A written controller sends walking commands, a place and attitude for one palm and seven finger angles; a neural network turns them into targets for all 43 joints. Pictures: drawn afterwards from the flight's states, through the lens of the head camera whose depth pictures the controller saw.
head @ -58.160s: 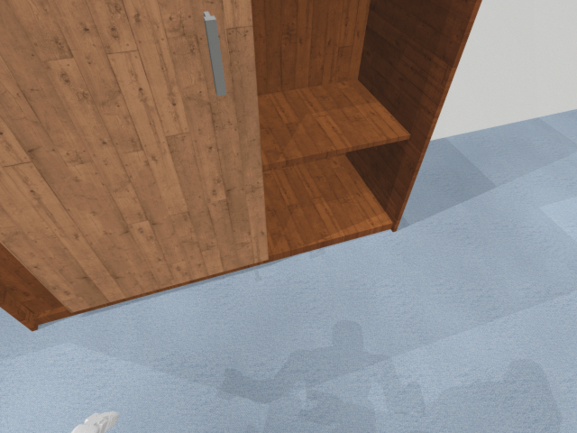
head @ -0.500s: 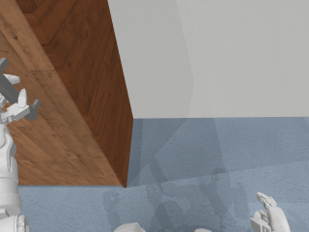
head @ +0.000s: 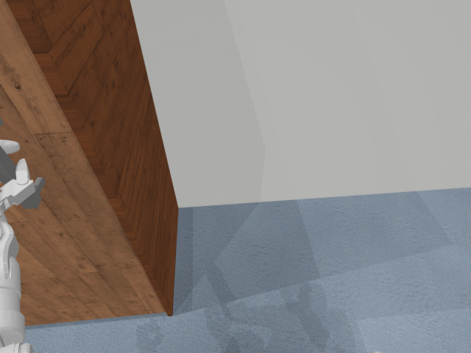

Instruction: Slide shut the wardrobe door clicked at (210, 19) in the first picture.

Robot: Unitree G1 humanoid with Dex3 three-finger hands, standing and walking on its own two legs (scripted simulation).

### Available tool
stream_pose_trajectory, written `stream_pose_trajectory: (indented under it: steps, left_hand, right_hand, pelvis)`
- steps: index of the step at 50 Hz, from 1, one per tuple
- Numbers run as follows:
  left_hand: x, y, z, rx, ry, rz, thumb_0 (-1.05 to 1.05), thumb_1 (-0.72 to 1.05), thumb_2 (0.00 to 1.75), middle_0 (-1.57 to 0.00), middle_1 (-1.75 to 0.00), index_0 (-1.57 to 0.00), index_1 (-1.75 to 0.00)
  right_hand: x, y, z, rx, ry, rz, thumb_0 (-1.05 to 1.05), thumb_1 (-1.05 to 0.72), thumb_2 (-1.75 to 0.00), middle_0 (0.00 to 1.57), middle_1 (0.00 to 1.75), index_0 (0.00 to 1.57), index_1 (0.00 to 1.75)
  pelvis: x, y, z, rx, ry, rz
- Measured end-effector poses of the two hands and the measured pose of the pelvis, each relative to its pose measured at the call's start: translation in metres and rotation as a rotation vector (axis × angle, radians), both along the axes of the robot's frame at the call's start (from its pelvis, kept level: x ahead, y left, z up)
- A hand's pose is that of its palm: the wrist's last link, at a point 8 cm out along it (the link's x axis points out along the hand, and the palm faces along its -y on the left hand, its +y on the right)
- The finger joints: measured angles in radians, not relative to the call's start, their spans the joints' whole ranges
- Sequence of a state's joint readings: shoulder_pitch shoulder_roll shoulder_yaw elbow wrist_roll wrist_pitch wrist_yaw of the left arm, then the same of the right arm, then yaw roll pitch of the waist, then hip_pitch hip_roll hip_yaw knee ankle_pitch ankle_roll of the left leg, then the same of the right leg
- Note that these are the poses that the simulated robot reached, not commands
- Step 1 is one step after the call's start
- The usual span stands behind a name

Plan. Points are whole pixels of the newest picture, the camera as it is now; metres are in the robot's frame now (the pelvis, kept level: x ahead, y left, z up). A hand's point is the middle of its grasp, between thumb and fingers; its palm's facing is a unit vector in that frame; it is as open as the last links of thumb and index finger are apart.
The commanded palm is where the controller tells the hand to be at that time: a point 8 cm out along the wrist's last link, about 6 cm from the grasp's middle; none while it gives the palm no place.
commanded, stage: stop walking and hold the door there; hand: left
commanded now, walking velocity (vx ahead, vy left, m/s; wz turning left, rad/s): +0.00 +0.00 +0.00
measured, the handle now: (14, 164) +0.36 +0.40 +0.14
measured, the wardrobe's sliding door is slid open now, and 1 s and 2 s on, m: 0.00 0.00 0.00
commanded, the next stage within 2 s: loosen the grip on the handle in 1.70 s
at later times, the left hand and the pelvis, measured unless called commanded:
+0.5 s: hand (21, 183) +0.33 +0.37 +0.14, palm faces +0.59 -0.75 -0.30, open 5.9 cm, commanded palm +0.28 +0.40 +0.13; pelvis +0.00 +0.01 +0.00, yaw +2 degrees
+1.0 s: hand (22, 184) +0.33 +0.36 +0.13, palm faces +0.44 -0.87 -0.22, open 5.6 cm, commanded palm +0.29 +0.40 +0.13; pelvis -0.05 +0.08 +0.00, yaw +2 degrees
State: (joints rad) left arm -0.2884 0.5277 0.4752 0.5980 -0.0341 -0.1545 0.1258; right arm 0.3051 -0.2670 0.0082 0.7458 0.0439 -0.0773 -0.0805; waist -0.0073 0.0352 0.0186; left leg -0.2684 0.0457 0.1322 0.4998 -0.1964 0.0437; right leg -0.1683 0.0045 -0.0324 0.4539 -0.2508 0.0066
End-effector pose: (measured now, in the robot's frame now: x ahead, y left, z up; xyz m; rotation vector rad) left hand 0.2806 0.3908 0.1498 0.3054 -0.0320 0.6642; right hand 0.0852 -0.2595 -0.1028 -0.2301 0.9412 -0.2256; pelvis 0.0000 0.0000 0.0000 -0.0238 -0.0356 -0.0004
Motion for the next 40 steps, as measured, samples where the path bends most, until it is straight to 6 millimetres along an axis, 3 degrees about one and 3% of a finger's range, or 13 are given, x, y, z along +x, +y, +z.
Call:
stream_pose_trajectory:
  steps: [11, 17, 22, 29, 34, 40]
  left_hand:
    - [0.000, -0.002, 0.000, -0.002, 0.011, 0.027, -0.11, 0.62, 0.81, -0.45, -1.40, -0.37, -1.39]
    - [0.000, -0.002, 0.001, 0.012, 0.018, 0.039, -0.12, 0.61, 0.81, -0.45, -1.40, -0.36, -1.40]
    - [0.000, 0.001, 0.000, 0.033, 0.012, 0.011, -0.13, 0.60, 0.81, -0.45, -1.40, -0.38, -1.40]
    - [0.002, 0.009, -0.005, 0.064, -0.023, -0.100, -0.16, 0.61, 0.83, -0.45, -1.40, -0.42, -1.40]
    - [0.003, 0.013, -0.007, 0.061, -0.053, -0.169, -0.16, 0.63, 0.81, -0.46, -1.40, -0.41, -1.40]
    - [0.002, 0.011, -0.007, 0.030, -0.048, -0.192, -0.14, 0.68, 0.77, -0.46, -1.40, -0.35, -1.40]
  right_hand:
    - [0.044, -0.019, 0.023, -0.044, -0.114, 0.024, 0.01, -0.90, -0.90, 0.20, 0.30, 0.20, 0.30]
    - [0.062, -0.022, 0.022, -0.041, -0.124, 0.042, 0.01, -0.90, -0.90, 0.20, 0.30, 0.20, 0.30]
    - [0.069, -0.016, 0.016, -0.043, -0.105, 0.045, 0.01, -0.90, -0.90, 0.20, 0.30, 0.20, 0.30]
    - [0.065, 0.020, 0.009, -0.053, -0.086, 0.064, 0.01, -0.90, -0.90, 0.20, 0.30, 0.20, 0.30]
    - [0.057, 0.066, 0.002, 0.000, -0.104, 0.075, 0.01, -0.90, -0.90, 0.20, 0.30, 0.20, 0.30]
    - [0.035, 0.120, -0.010, 0.109, -0.105, 0.133, 0.01, -0.90, -0.90, 0.20, 0.30, 0.20, 0.30]
  pelvis:
    - [0.007, -0.011, 0.003, 0.009, 0.011, -0.001]
    - [0.010, -0.013, 0.001, 0.001, 0.020, 0.003]
    - [0.006, -0.002, -0.002, 0.003, 0.016, 0.011]
    - [-0.007, 0.033, -0.008, 0.031, 0.010, 0.064]
    - [-0.027, 0.058, -0.013, 0.040, 0.006, 0.039]
    - [-0.049, 0.068, -0.012, 0.031, 0.014, 0.032]
